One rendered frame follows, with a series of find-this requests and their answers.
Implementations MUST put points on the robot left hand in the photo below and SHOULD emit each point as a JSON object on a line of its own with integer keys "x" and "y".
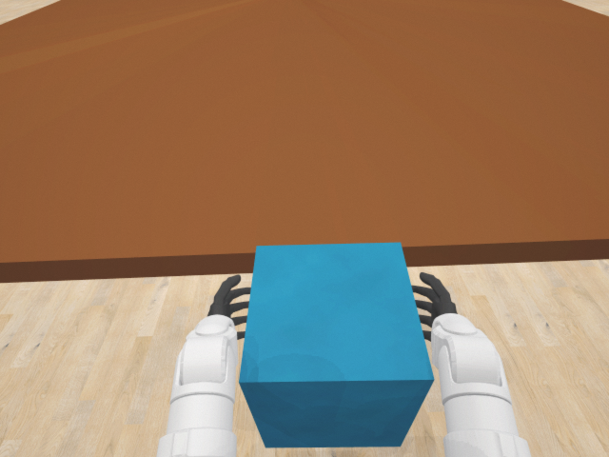
{"x": 222, "y": 299}

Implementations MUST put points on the carton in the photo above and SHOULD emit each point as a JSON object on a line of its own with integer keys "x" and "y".
{"x": 334, "y": 354}

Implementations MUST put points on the robot right forearm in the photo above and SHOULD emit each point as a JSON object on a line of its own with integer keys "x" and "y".
{"x": 479, "y": 418}

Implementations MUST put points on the robot left forearm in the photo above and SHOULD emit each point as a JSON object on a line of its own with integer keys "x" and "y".
{"x": 203, "y": 393}

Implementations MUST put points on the robot right hand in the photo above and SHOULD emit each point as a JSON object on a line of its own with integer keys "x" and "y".
{"x": 440, "y": 298}

